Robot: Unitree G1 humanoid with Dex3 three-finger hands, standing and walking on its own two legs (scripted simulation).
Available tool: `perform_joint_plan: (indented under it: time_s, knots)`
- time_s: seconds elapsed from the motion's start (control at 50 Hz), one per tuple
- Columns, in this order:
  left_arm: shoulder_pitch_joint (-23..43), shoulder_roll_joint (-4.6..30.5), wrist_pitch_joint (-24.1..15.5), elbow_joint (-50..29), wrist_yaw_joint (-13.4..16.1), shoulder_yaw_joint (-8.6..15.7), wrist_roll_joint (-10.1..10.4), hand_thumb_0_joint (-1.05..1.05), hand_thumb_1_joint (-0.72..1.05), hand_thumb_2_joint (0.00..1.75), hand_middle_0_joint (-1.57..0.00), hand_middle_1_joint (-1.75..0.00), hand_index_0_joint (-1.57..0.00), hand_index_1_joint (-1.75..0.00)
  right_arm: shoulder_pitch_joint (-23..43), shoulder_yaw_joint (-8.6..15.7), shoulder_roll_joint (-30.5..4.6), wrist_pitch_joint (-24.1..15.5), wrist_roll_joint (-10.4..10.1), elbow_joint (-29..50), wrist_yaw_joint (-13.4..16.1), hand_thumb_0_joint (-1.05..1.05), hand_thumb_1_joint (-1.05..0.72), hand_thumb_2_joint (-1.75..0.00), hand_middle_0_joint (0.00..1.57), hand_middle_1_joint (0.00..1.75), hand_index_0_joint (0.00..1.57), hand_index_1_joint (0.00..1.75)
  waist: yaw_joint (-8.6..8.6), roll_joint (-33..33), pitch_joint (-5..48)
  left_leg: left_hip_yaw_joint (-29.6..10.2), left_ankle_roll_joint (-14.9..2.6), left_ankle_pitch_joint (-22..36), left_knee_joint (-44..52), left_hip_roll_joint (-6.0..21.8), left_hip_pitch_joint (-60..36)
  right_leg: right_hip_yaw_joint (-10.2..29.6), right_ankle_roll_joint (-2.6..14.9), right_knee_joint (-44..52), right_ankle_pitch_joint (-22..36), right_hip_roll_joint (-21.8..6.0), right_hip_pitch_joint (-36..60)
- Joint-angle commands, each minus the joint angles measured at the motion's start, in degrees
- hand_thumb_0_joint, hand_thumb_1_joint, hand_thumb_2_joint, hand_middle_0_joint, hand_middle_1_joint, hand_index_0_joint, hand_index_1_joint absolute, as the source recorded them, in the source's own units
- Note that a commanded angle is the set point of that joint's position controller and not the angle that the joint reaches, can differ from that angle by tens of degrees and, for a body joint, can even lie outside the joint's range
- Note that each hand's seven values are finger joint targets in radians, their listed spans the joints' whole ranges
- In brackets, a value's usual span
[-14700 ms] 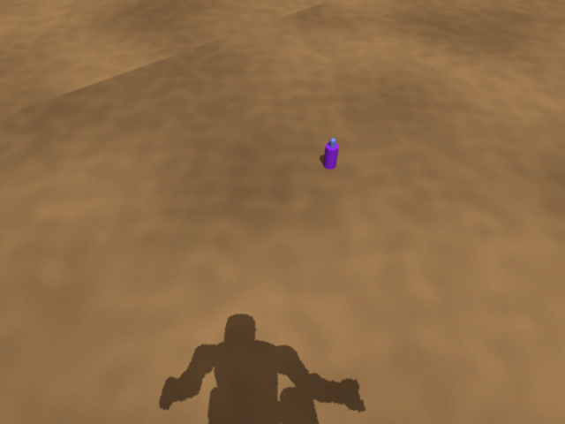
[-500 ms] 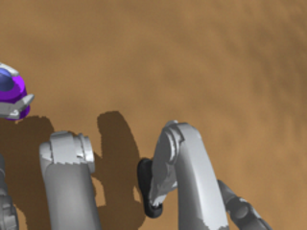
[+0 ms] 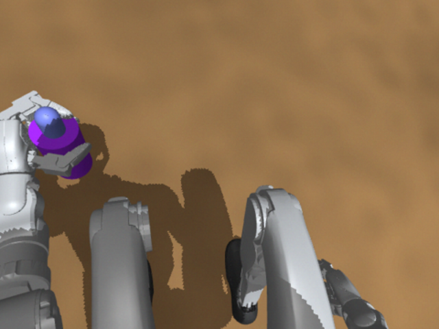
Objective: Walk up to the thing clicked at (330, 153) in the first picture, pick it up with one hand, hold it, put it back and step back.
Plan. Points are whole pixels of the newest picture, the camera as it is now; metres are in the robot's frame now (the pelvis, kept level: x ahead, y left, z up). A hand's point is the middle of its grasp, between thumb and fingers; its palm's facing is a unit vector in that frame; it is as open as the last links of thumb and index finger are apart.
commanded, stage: settle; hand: left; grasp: from the side
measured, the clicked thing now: (61, 141) +0.42 +0.26 -0.09
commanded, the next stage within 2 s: lift in 0.82 s
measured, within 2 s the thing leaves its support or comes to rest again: neither
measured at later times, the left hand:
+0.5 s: hand (58, 136) +0.41 +0.24 -0.03, palm faces +0.14 -0.99 -0.07, open 8.1 cm
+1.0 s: hand (59, 126) +0.42 +0.23 -0.01, palm faces +0.14 -0.99 -0.07, open 8.1 cm
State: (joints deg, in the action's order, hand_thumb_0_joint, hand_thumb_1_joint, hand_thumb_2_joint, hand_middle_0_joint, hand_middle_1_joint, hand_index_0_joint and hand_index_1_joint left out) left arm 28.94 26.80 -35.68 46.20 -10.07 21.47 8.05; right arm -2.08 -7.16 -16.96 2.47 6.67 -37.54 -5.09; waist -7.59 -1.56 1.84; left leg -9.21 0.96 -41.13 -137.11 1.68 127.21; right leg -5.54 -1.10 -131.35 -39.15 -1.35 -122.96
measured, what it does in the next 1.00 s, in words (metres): stands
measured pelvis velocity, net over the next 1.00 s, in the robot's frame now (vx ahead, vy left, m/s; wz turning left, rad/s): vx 0.00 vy -0.01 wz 0.06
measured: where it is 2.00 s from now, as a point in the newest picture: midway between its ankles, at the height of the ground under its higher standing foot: (193, 305)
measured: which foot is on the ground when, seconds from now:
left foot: down 0.00-1.00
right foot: down 0.00-1.00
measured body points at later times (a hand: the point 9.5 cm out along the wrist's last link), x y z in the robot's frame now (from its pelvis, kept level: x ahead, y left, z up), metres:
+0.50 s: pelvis +0.00 +0.00 +0.03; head +0.21 +0.06 +0.42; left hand +0.40 +0.29 -0.03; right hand +0.15 -0.27 -0.10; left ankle +0.07 +0.13 -0.31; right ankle +0.10 -0.13 -0.31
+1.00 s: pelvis +0.00 -0.01 +0.04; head +0.21 +0.04 +0.44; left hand +0.40 +0.29 -0.01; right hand +0.15 -0.26 -0.09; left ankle +0.07 +0.13 -0.31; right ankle +0.10 -0.13 -0.31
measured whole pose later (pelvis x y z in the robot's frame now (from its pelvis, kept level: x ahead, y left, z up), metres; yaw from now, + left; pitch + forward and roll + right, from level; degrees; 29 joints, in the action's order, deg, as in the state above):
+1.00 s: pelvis +0.00 -0.01 +0.04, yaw +3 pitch +34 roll -4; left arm 30.5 21.1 -32.2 47.5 -11.4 21.4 6.6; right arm -5.2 -1.4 -16.1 -0.5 3.7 -38.5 -3.1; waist -6.4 0.3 6.8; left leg -5.0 1.0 -40.0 -128.0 2.0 121.9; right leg -2.4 -0.5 -125.2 -39.0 -1.8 -119.9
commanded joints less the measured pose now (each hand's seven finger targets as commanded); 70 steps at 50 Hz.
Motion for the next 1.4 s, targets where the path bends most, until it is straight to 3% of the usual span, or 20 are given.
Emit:
perform_joint_plan:
  time_s: [0.0, 0.06, 0.14, 0.22, 0.34, 0.48, 0.5, 0.52, 0.54, 0.6, 0.72, 0.8, 0.94, 1.0, 1.12, 1.22, 1.24, 1.3, 1.32, 1.38]
  knots:
    - [19.8, 13.47, -5.82, -16.38, -0.15, 4.28, 2.86, 0.0, 0.16, 1.25, -1.28, -1.39, -1.28, -1.41, -8.08, 5.56, -12.92, -0.79, -0.68, 2.6, 1.44, 0.0, -0.91, -0.9, 0.2, 0.3, 0.2, 0.3, -0.4, 15.18, 43.59, 4.05, -2.08, 12.75, 16.73, -0.42, -27.7, -0.78, 2.91, 12.62, 14.21, 2.65, 22.66]
    - [17.46, 10.85, -4.85, -13.35, -1.03, 3.17, 2.64, 0.0, 0.18, 1.26, -1.29, -1.4, -1.28, -1.42, -7.8, 6.16, -12.66, -0.98, -1.07, 2.93, 1.65, 0.0, -0.91, -0.9, 0.2, 0.3, 0.2, 0.3, -0.12, 12.96, 42.73, 4.7, -2.3, 12.02, 17.27, -0.67, -26.43, -0.66, 2.79, 13.54, 13.56, 2.43, 23.22]
    - [17.87, 12.87, -4.18, -15.7, -1.62, 5.3, 2.13, 0.0, 0.18, 1.25, -1.31, -1.4, -1.3, -1.42, -8.87, 7.2, -12.39, -1.15, -1.49, 2.76, 1.88, 0.0, -0.91, -0.9, 0.2, 0.3, 0.2, 0.3, 1.53, 12.72, 45.0, 5.51, -2.28, 12.45, 18.25, -0.75, -27.2, -0.16, 2.76, 14.37, 13.5, 2.32, 24.97]
    - [17.2, 9.91, -3.17, -14.51, -1.74, 4.62, 3.05, 0.0, 0.19, 1.27, -1.33, -1.41, -1.32, -1.44, -8.8, 7.74, -12.26, -1.83, -2.18, 3.09, 2.13, 0.0, -0.91, -0.9, 0.2, 0.3, 0.2, 0.3, 1.14, 11.55, 44.84, 5.53, -2.46, 12.61, 19.02, -0.77, -27.86, -0.07, 2.85, 15.04, 13.49, 2.32, 24.37]
    - [20.05, 12.47, -3.94, -20.6, -0.96, 5.04, 1.52, 0.0, 0.17, 1.27, -1.33, -1.42, -1.31, -1.44, -8.84, 8.26, -11.17, -2.34, -2.25, 2.98, 2.67, 0.0, -0.91, -0.9, 0.2, 0.3, 0.2, 0.3, 2.07, 13.99, 46.08, 5.97, -2.23, 12.16, 20.93, -0.6, -30.53, 0.8, 3.21, 15.82, 12.34, 2.17, 24.17]
    - [21.76, 10.98, -3.75, -21.66, -0.58, 3.61, 2.17, 0.0, 0.2, 1.29, -1.31, -1.41, -1.3, -1.43, -8.84, 8.72, -10.85, -3.61, -2.48, 2.85, 3.12, 0.0, -0.91, -0.9, 0.2, 0.3, 0.2, 0.3, 0.77, 14.7, 45.6, 6.03, -2.36, 9.19, 22.58, -0.7, -31.59, 1.19, 3.28, 17.85, 10.0, 2.02, 23.27]
    - [18.6, 8.93, -3.28, -17.81, -0.58, 2.78, 1.95, 0.0, 0.19, 1.29, -1.31, -1.41, -1.3, -1.44, -8.47, 8.83, -10.75, -3.78, -2.57, 3.03, 3.17, 0.0, -0.91, -0.9, 0.2, 0.3, 0.2, 0.3, 0.67, 12.9, 43.69, 5.97, -2.34, 8.82, 22.88, -0.62, -31.23, 1.15, 3.25, 18.18, 9.52, 1.97, 22.36]
    - [20.92, 9.5, -3.62, -19.7, -0.57, 2.21, 1.72, 0.0, 0.19, 1.29, -1.32, -1.42, -1.31, -1.44, -8.46, 8.67, -10.71, -3.91, -2.57, 2.81, 3.18, 0.0, -0.91, -0.9, 0.2, 0.3, 0.2, 0.3, 0.63, 14.44, 43.25, 5.87, -2.15, 8.63, 23.12, -0.53, -31.69, 1.06, 3.52, 17.91, 9.34, 1.99, 21.15]
    - [21.95, 10.97, -3.91, -21.88, -0.35, 3.61, 1.7, 0.0, 0.19, 1.3, -1.32, -1.42, -1.31, -1.45, -8.95, 8.94, -10.76, -3.94, -2.52, 2.76, 3.19, 0.0, -0.91, -0.9, 0.2, 0.3, 0.2, 0.3, 1.04, 15.02, 45.18, 5.69, -1.96, 9.26, 23.49, -0.58, -33.43, 1.1, 3.54, 18.2, 9.76, 1.93, 21.44]
    - [22.46, 10.14, -3.78, -22.29, -0.42, 2.89, 1.79, 0.0, 0.19, 1.32, -1.33, -1.43, -1.32, -1.46, -9.47, 8.89, -10.65, -4.0, -2.68, 2.31, 3.09, 0.0, -0.91, -0.9, 0.2, 0.3, 0.2, 0.3, 1.17, 15.89, 45.96, 5.44, -1.63, 10.76, 24.46, -0.7, -35.35, 0.89, 3.72, 17.59, 10.67, 1.7, 21.26]
    - [20.9, 8.91, -3.07, -14.93, -0.63, 4.26, 2.06, 0.0, 0.2, 1.33, -1.31, -1.41, -1.29, -1.44, -10.01, 8.86, -10.71, -4.08, -2.8, 1.49, 2.93, 0.0, -0.9, -0.9, 0.2, 0.3, 0.2, 0.3, 1.13, 12.04, 44.84, 5.72, -2.17, 13.23, 23.77, -1.0, -34.12, 0.89, 3.3, 18.2, 12.63, 1.66, 22.69]
    - [18.26, 6.51, -2.68, -11.11, -1.63, 2.77, 1.47, 0.0, 0.19, 1.34, -1.3, -1.42, -1.29, -1.45, -10.31, 9.23, -10.61, -3.94, -2.74, 2.08, 2.78, 0.0, -0.9, -0.9, 0.2, 0.3, 0.2, 0.3, 0.92, 9.0, 44.63, 6.89, -2.84, 13.93, 22.55, -1.26, -31.67, 1.48, 2.9, 19.23, 13.91, 1.62, 25.56]
    - [20.27, 9.35, -3.43, -17.09, -0.98, 4.55, 1.44, 0.0, 0.24, 1.24, -1.32, -1.43, -1.33, -1.42, -10.27, 9.71, -10.12, -4.16, -3.18, 2.99, 3.0, 0.0, -0.93, -0.9, 0.2, 0.3, 0.2, 0.3, 2.5, 11.0, 47.78, 7.04, -2.48, 11.39, 24.84, -1.39, -33.51, 1.91, 3.33, 19.91, 11.0, 1.76, 25.7]
    - [19.08, 9.5, -3.78, -19.13, -0.99, 4.17, 2.11, 0.0, 0.24, 1.24, -1.3, -1.42, -1.32, -1.42, -9.84, 9.62, -9.95, -4.62, -3.54, 3.44, 3.26, 0.0, -0.93, -0.91, 0.2, 0.3, 0.2, 0.3, 2.45, 10.7, 46.75, 6.92, -2.57, 10.09, 25.64, -1.27, -32.98, 1.98, 3.39, 20.3, 9.94, 1.76, 26.36]
    - [18.51, 10.58, -2.77, -29.02, -1.63, 3.19, 3.13, 0.0, 0.23, 1.24, -1.3, -1.42, -1.31, -1.41, -10.19, 10.1, -9.54, -5.72, -4.07, 4.69, 3.84, 0.0, -0.93, -0.91, 0.2, 0.3, 0.2, 0.3, 2.7, 13.83, 50.95, 7.2, -2.57, 11.11, 27.75, -1.16, -36.97, 3.27, 3.52, 22.45, 11.0, 1.83, 29.17]
    - [17.87, 7.6, -0.22, -32.87, -0.87, 0.83, 3.95, 0.0, 0.27, 1.24, -1.28, -1.4, -1.3, -1.4, -10.21, 10.17, -9.33, -6.33, -4.8, 5.53, 4.28, 0.0, -0.93, -0.9, 0.2, 0.3, 0.2, 0.3, 2.63, 15.84, 50.64, 6.5, -2.24, 10.63, 30.78, -1.05, -40.71, 3.24, 3.89, 24.92, 10.66, 1.66, 29.04]
    - [17.02, 8.67, 0.24, -34.11, -0.53, 2.08, 4.22, 0.0, 0.26, 1.24, -1.29, -1.41, -1.3, -1.4, -10.58, 10.45, -9.5, -6.36, -5.07, 5.37, 4.41, 0.0, -0.93, -0.9, 0.2, 0.3, 0.2, 0.3, 3.25, 15.02, 51.0, 6.32, -2.2, 10.34, 31.36, -1.01, -41.34, 3.22, 3.86, 25.63, 10.29, 1.68, 29.42]
    - [13.98, 7.37, 1.76, -34.15, -0.19, 1.73, 4.35, 0.0, 0.27, 1.29, -1.31, -1.45, -1.32, -1.44, -10.44, 10.55, -9.23, -6.44, -5.78, 5.32, 4.79, 0.0, -0.92, -0.9, 0.2, 0.3, 0.2, 0.3, 3.29, 13.35, 47.99, 5.65, -2.19, 9.56, 33.74, -1.09, -41.39, 2.97, 3.89, 27.44, 9.55, 1.7, 29.97]
    - [9.72, 4.33, 2.73, -29.31, -0.44, 0.4, 4.52, 0.0, 0.27, 1.29, -1.31, -1.45, -1.33, -1.44, -10.07, 10.61, -9.17, -6.45, -5.94, 5.48, 4.81, 0.0, -0.92, -0.9, 0.2, 0.3, 0.2, 0.3, 2.79, 11.42, 47.1, 5.77, -2.52, 10.72, 33.57, -1.2, -41.5, 2.95, 3.65, 28.27, 10.49, 1.67, 30.6]
    - [10.86, 5.23, 3.84, -32.88, -0.12, 0.88, 4.7, 0.0, 0.27, 1.29, -1.31, -1.45, -1.33, -1.44, -10.21, 10.78, -9.08, -6.45, -6.53, 6.03, 5.16, 0.0, -0.91, -0.9, 0.2, 0.3, 0.2, 0.3, 3.84, 10.79, 48.13, 5.75, -2.59, 13.87, 34.99, -1.14, -44.27, 3.07, 3.66, 29.9, 12.88, 1.56, 33.09]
